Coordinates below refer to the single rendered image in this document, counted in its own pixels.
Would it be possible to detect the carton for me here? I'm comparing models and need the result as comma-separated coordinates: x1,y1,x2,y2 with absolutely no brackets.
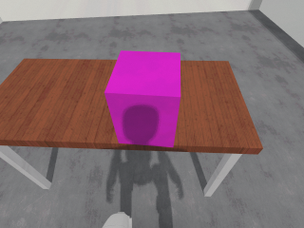
104,50,181,147

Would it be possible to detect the table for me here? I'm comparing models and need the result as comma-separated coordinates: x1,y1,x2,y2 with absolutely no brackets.
0,58,263,197

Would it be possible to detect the robot left thigh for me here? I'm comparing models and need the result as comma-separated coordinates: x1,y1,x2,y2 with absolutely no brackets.
103,213,132,228

